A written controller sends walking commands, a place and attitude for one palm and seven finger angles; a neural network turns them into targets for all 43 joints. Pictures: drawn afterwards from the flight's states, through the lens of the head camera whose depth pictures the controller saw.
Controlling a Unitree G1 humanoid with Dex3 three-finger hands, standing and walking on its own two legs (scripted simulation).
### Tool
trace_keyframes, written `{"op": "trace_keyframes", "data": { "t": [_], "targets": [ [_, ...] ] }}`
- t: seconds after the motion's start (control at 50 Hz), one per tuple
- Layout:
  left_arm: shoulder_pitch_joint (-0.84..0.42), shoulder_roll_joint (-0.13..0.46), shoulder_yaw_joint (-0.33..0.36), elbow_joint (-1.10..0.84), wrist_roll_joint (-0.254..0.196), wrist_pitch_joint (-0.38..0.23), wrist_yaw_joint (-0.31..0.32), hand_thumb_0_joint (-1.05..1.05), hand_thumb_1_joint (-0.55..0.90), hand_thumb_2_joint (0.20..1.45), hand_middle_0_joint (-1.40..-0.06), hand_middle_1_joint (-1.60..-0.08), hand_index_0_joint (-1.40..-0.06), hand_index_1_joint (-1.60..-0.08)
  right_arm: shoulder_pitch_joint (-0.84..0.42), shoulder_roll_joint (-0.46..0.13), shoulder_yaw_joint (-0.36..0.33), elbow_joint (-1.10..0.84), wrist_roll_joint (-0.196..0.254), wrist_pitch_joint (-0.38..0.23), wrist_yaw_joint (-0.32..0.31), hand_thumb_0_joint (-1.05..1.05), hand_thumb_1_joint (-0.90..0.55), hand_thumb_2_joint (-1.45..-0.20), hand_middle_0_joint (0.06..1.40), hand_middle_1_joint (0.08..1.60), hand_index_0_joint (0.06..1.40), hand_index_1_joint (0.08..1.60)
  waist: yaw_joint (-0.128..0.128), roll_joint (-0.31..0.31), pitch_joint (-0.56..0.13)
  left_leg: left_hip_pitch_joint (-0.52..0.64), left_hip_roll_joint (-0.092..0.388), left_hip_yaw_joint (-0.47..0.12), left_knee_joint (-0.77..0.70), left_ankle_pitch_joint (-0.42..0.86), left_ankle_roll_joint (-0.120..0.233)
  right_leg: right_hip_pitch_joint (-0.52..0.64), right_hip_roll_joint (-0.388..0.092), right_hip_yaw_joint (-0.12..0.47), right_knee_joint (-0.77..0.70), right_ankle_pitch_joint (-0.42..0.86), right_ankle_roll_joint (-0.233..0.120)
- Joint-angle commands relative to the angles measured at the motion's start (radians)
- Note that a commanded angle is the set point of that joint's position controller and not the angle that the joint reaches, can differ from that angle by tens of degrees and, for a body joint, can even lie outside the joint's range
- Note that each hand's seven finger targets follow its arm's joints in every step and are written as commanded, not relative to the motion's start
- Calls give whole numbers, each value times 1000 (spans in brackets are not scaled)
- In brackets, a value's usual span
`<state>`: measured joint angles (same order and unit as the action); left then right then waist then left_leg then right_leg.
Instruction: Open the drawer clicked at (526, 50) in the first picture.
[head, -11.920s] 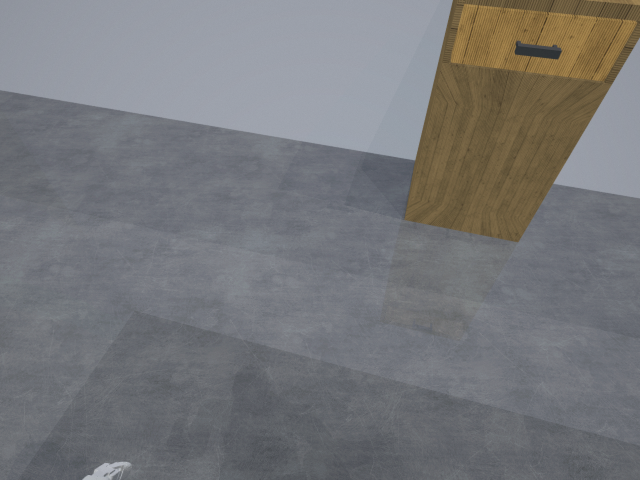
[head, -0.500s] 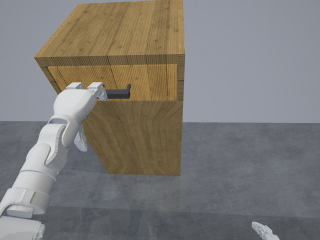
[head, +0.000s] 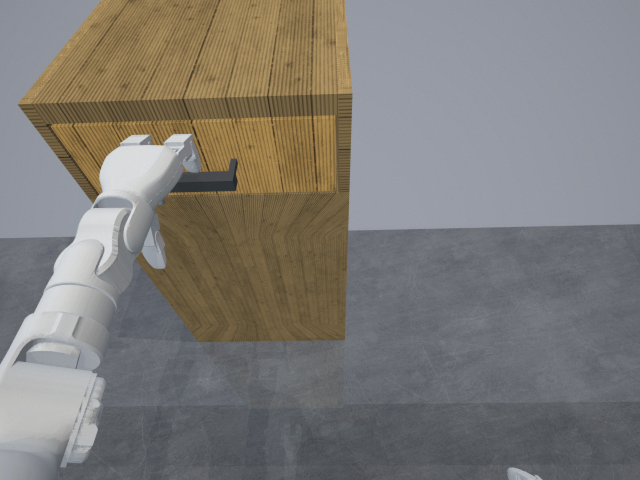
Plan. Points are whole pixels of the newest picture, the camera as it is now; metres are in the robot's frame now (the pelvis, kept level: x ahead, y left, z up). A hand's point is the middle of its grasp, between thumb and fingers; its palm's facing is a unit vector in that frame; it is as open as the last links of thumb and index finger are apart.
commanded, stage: move the hooked fingers above the handle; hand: left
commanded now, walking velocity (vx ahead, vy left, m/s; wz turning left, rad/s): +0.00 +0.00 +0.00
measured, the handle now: (202, 173) +0.56 +0.23 +0.03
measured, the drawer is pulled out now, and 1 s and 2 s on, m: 0.00 0.00 0.00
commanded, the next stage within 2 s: lower the fingers behind the handle in 1.12 s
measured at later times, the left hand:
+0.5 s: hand (180, 173) +0.50 +0.23 +0.09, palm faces -0.04 -0.01 -1.00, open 13.8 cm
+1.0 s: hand (180, 173) +0.50 +0.23 +0.09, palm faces -0.03 -0.01 -1.00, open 13.8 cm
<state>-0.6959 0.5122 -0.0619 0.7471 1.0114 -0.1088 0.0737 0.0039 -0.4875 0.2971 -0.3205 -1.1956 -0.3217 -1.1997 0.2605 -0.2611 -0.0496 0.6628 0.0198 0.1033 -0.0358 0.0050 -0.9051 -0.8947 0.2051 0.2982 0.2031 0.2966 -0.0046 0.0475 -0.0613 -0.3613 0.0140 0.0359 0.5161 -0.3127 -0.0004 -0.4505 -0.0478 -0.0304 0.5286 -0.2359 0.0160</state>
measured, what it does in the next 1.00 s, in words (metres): stands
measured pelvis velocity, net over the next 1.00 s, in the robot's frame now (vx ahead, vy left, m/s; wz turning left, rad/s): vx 0.00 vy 0.01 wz -0.02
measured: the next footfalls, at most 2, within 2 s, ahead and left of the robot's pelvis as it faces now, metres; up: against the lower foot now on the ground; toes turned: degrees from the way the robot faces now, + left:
none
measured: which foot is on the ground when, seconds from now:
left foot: down 0.00-1.00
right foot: down 0.00-1.00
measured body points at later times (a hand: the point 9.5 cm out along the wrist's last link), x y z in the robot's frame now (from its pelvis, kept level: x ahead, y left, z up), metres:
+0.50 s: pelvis +0.00 +0.00 -0.01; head +0.08 -0.01 +0.43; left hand +0.50 +0.23 +0.14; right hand +0.00 -0.28 -0.14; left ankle -0.04 +0.12 -0.73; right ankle +0.01 -0.13 -0.73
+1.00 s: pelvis +0.00 +0.01 -0.01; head +0.08 -0.01 +0.43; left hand +0.50 +0.23 +0.14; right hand +0.03 -0.27 -0.14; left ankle -0.04 +0.12 -0.73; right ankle +0.01 -0.13 -0.73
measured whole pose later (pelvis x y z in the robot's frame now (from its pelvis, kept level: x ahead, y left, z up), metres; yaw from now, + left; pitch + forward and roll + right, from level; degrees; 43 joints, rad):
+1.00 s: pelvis +0.00 +0.01 -0.01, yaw -1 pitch +15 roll +0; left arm -0.94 0.55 -0.03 1.05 1.07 -0.08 0.16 0.00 -0.49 0.30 -0.32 -1.20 -0.32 -1.20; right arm 0.33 -0.27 -0.05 0.69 0.01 0.11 -0.03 0.00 -0.90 -0.89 0.21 0.30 0.20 0.30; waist -0.09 0.05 -0.10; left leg -0.53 0.03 0.04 0.61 -0.35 0.01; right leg -0.60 -0.04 -0.02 0.59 -0.25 0.02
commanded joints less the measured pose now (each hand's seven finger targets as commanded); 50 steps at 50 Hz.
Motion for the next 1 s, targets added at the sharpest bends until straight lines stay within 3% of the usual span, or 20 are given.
{"op": "trace_keyframes", "data": {
  "t": [0.0,0.06,0.18,0.2,0.26,0.28,0.32,0.36,0.4,0.46,0.52,0.56,0.62,0.68,0.72,0.78,0.86,0.9,0.96,0.98],
  "targets": [
    [-482,235,90,-132,4,-15,67,0,-500,300,-300,-1200,-300,-1200,61,-138,-50,-79,-8,-24,0,0,-900,-900,200,300,200,300,-29,-35,-356,53,-42,3,-1,450,31,213,64,-11,18,346,-52],
    [-508,277,126,-99,14,-9,89,0,-500,300,-300,-1200,-300,-1200,84,-145,-55,-73,-15,-20,4,0,-900,-900,200,300,200,300,-24,-32,-405,37,-45,7,13,455,32,233,65,-5,29,357,-53],
    [-591,318,135,-21,38,5,119,0,-500,300,-300,-1200,-300,-1200,119,-150,-58,-58,-17,-15,3,0,-900,-900,200,300,200,300,-46,-16,-441,4,-43,10,30,440,35,221,66,2,44,366,-49],
    [-607,281,102,4,39,11,119,0,-500,300,-300,-1200,-300,-1200,125,-148,-59,-53,-17,-15,2,0,-900,-900,200,300,200,300,-63,-18,-422,2,-41,11,34,428,35,195,68,-1,42,355,-48],
    [-651,308,110,63,43,15,116,0,-500,300,-300,-1200,-300,-1200,149,-161,-57,-43,-16,-16,-4,0,-900,-900,200,300,200,300,-86,-53,-395,-33,-41,7,35,386,39,176,70,0,34,327,-45],
    [-672,338,125,67,49,12,118,0,-500,300,-300,-1200,-300,-1200,158,-163,-58,-37,-16,-17,-6,0,-900,-900,200,300,200,300,-82,-28,-412,-33,-39,8,39,385,38,170,68,5,40,325,-45],
    [-707,293,86,62,54,4,117,0,-500,300,-300,-1200,-300,-1200,175,-157,-62,-33,-21,-20,-5,0,-900,-900,200,300,200,300,-94,7,-446,-5,-37,7,51,408,36,149,70,5,44,330,-45],
    [-707,358,138,86,56,-7,117,0,-500,300,-300,-1200,-300,-1200,195,-167,-62,-27,-25,-19,-6,0,-900,-900,200,300,200,300,-91,-7,-468,-18,-35,-2,61,435,36,160,73,5,54,343,-47],
    [-716,316,101,120,55,-3,118,0,-500,300,-300,-1200,-300,-1200,202,-161,-62,-23,-26,-19,-5,0,-900,-900,200,300,200,300,-106,12,-441,-32,-34,5,67,411,35,127,73,4,53,332,-44],
    [-699,375,151,107,61,-8,123,0,-500,300,-300,-1200,-300,-1200,208,-170,-61,-28,-28,-18,-5,0,-900,-900,200,300,200,300,-82,16,-482,-43,-32,4,69,446,35,154,74,6,64,353,-47],
    [-659,334,133,91,59,-2,127,0,-500,300,-300,-1200,-300,-1200,212,-163,-67,-34,-30,-15,3,0,-900,-900,200,300,200,300,-74,39,-504,-9,-24,7,79,490,33,140,78,2,66,358,-44],
    [-641,359,152,132,57,12,128,0,-500,300,-300,-1200,-300,-1200,207,-173,-62,-32,-24,-10,1,0,-900,-900,200,300,200,300,-80,-26,-450,-56,-25,7,67,439,37,146,80,-1,57,341,-44],
    [-677,389,158,108,67,18,137,0,-500,300,-300,-1200,-300,-1200,204,-176,-61,-32,-21,-12,-3,0,-900,-900,200,300,200,300,-83,-8,-449,-59,-25,10,58,399,39,140,77,1,55,317,-42],
    [-701,366,140,58,68,4,137,0,-500,300,-300,-1200,-300,-1200,207,-166,-64,-36,-23,-14,-4,0,-900,-900,200,300,200,300,-84,38,-500,-10,-24,2,67,454,37,142,78,2,60,329,-43],
    [-714,323,110,75,61,11,137,0,-500,300,-300,-1200,-300,-1200,208,-168,-66,-26,-22,-16,-4,0,-900,-900,200,300,200,300,-104,20,-446,-2,-19,-1,65,433,36,98,80,-5,48,304,-40],
    [-714,311,105,61,54,8,135,0,-500,300,-300,-1200,-300,-1200,210,-164,-66,-26,-24,-17,-2,0,-900,-900,200,300,200,300,-97,34,-489,27,-21,-5,67,460,36,110,80,-4,49,310,-42],
    [-704,318,118,81,54,18,133,0,-500,300,-300,-1200,-300,-1200,200,-167,-62,-26,-22,-15,-2,0,-900,-900,200,300,200,300,-94,7,-460,9,-22,-5,65,459,37,117,79,-6,47,318,-44],
    [-712,278,76,106,54,32,130,0,-500,300,-300,-1200,-300,-1200,197,-164,-57,-23,-21,-15,-1,0,-900,-900,200,300,200,300,-106,8,-427,-2,-23,-2,64,438,36,96,78,-9,46,314,-41],
    [-707,343,121,124,59,35,124,0,-500,300,-300,-1200,-300,-1200,189,-173,-51,-34,-18,-12,-8,0,-900,-900,200,300,200,300,-100,-33,-425,-39,-30,3,58,400,39,133,76,-3,46,318,-41],
    [-730,322,96,107,64,32,123,0,-500,300,-300,-1200,-300,-1200,186,-165,-51,-36,-17,-13,-8,0,-900,-900,200,300,200,300,-100,6,-440,-29,-30,3,60,412,38,127,74,-1,52,324,-41]
  ]
}}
